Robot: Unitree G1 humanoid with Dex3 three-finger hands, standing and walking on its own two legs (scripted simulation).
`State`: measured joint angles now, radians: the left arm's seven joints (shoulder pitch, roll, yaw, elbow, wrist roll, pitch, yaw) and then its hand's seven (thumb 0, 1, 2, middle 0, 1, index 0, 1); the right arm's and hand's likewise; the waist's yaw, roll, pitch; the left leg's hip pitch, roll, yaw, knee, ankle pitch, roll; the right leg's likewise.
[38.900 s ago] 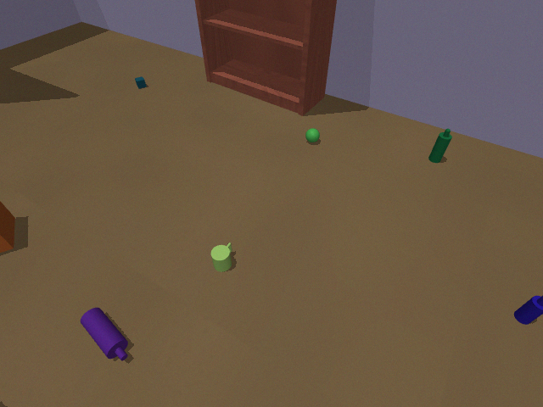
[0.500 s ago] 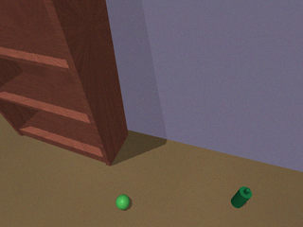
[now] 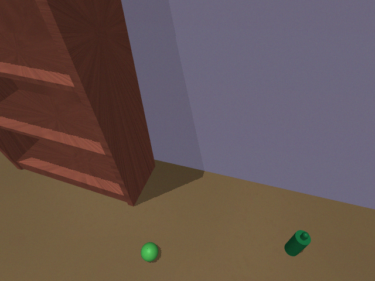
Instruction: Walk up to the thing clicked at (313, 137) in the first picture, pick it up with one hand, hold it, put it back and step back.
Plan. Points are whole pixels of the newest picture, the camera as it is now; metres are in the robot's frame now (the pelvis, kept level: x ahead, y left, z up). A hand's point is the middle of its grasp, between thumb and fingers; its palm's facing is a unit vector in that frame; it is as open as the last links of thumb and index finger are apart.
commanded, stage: stand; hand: left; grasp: from above
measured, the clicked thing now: (149, 251) +0.42 +0.22 -0.74
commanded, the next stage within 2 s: step back in 0.92 s
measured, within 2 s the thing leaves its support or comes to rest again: neither
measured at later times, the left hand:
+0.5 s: hand out of the picture +0.07 +0.24 -0.16, palm faces +0.00 -0.94 -0.33, open 7.3 cm
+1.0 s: hand out of the picture +0.08 +0.24 -0.16, palm faces +0.01 -0.94 -0.35, open 7.3 cm
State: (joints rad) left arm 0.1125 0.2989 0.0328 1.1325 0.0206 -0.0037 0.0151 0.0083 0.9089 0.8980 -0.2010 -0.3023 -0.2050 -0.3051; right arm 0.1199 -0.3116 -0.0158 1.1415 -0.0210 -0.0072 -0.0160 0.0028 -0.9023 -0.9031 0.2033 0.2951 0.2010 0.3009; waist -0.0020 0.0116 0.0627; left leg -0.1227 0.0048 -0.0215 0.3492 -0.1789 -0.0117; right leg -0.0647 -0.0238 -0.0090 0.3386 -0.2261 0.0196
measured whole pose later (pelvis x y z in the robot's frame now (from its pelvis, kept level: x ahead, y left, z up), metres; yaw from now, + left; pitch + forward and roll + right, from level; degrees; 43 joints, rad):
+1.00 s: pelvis -0.01 -0.01 +0.00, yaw +0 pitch -2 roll +0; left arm 0.10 0.33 0.05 1.09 0.00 0.00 0.01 0.01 0.91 0.90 -0.20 -0.30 -0.21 -0.30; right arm 0.08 -0.35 -0.02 1.10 0.00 0.01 0.00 0.00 -0.90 -0.90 0.20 0.30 0.20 0.30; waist -0.01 0.02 0.09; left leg -0.18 0.02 -0.03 0.42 -0.19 -0.02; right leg -0.11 0.00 -0.02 0.39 -0.23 0.00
